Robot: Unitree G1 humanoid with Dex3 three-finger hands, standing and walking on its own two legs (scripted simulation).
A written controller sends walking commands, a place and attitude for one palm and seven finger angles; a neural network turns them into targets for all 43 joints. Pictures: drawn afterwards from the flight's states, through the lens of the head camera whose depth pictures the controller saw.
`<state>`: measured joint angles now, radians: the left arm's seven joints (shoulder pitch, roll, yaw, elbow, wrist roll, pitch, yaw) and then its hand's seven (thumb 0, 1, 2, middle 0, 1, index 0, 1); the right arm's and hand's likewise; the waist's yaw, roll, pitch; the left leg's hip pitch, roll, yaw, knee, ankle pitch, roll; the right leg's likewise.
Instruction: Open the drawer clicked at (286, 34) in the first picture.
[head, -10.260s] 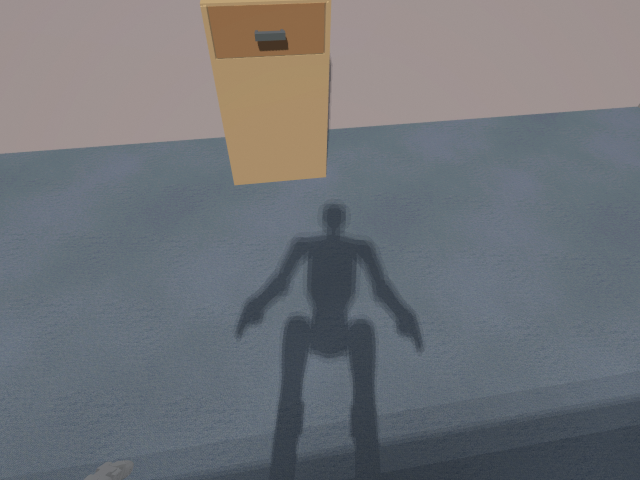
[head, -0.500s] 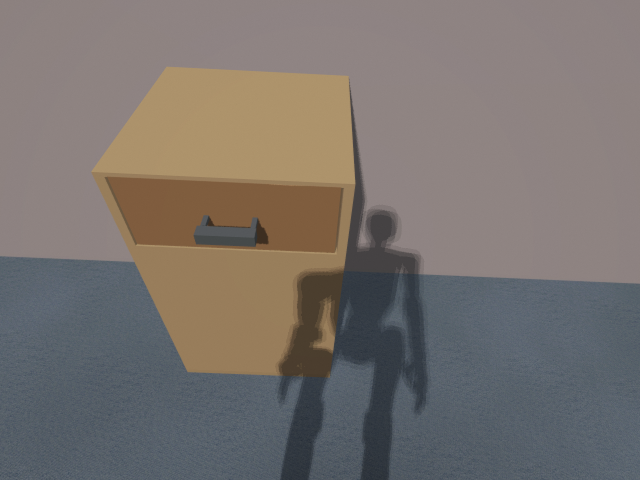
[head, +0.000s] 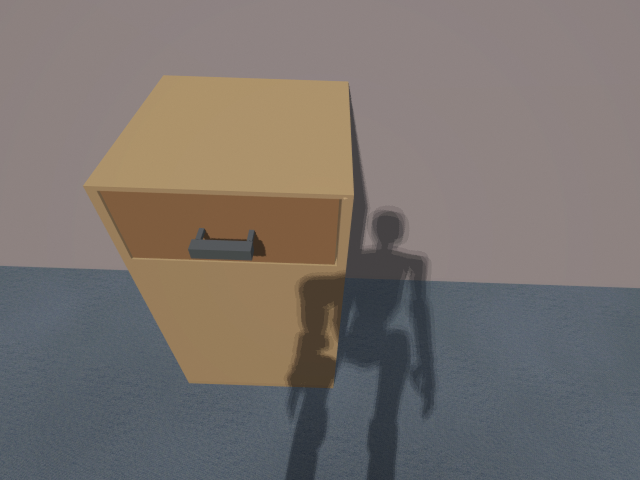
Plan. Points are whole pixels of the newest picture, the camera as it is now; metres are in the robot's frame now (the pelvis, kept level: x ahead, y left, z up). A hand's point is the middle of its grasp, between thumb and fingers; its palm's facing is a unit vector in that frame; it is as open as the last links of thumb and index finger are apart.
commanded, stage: come to a stop and stand still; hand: left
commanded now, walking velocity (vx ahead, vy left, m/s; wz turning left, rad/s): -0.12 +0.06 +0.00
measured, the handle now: (224, 241) +0.52 +0.22 -0.05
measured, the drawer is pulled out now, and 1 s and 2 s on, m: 0.00 0.00 0.00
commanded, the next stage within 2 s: look again from close up in 0.88 s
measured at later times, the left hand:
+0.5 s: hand out of the picture +0.00 +0.19 -0.18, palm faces +0.01 -0.97 -0.23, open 7.4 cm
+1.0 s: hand out of the picture -0.05 +0.20 -0.17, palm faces -0.01 -0.98 -0.21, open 7.4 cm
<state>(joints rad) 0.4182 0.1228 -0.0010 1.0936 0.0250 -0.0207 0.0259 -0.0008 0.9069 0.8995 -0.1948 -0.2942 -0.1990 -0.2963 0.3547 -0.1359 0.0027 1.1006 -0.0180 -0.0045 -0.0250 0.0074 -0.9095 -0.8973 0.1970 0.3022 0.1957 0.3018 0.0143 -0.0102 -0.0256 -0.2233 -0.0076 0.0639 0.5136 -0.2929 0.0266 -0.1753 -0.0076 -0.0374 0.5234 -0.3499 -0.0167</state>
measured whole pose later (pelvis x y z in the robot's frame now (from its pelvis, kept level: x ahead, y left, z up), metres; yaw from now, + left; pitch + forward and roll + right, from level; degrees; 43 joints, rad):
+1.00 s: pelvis -0.03 +0.03 +0.00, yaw -1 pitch +0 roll +0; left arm 0.34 0.17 -0.02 1.07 0.02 0.00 0.02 0.00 0.91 0.90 -0.20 -0.29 -0.20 -0.30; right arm 0.31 -0.17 0.02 1.06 -0.02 0.00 -0.01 0.01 -0.91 -0.90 0.20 0.30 0.20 0.30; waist 0.01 0.01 0.02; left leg -0.25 -0.05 0.07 0.45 -0.21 0.06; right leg -0.22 -0.02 0.01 0.49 -0.27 0.02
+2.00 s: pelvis -0.03 -0.04 -0.04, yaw -7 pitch +12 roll +4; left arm 0.48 0.29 -0.09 0.06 1.08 -0.08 0.44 0.00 0.61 0.77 -0.22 -0.48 -0.22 -0.49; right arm 0.04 -0.27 -0.06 0.54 -0.06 0.02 0.03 0.01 -0.91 -0.90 0.20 0.30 0.19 0.30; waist 0.11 -0.02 -0.16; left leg -0.63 -0.02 -0.03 0.81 -0.40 -0.03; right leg -0.67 0.07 0.07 0.93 -0.46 -0.08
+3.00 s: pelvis -0.02 +0.04 -0.01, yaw -5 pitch +2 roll +0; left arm -0.10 0.41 -0.13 0.12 0.99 0.20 0.15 -0.01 -0.47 0.31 -0.31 -1.18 -0.32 -1.18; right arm 0.09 -0.18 0.04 0.59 0.00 0.10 -0.04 0.01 -0.91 -0.90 0.20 0.30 0.20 0.30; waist 0.09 0.06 -0.05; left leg -0.33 -0.08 -0.05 0.60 -0.30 0.05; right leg -0.30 -0.01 0.06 0.59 -0.33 0.02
